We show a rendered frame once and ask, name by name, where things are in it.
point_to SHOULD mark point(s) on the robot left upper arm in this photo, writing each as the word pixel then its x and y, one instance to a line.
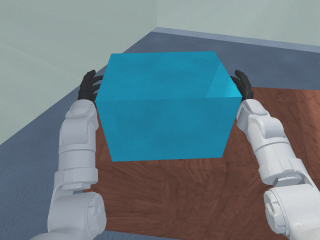
pixel 78 216

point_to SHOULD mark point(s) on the robot left hand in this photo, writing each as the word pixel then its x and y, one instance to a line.
pixel 86 89

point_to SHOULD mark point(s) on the right robot forearm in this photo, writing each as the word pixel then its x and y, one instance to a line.
pixel 278 164

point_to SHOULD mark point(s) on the robot right hand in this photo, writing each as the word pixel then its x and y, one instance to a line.
pixel 243 85

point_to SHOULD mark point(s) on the pedestal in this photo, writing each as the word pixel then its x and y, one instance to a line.
pixel 207 198

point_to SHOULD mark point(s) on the robot right upper arm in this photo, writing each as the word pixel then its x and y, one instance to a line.
pixel 293 211

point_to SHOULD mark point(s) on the left robot forearm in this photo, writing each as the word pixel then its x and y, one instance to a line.
pixel 77 147

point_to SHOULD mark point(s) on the carton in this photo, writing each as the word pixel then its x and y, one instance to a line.
pixel 166 106

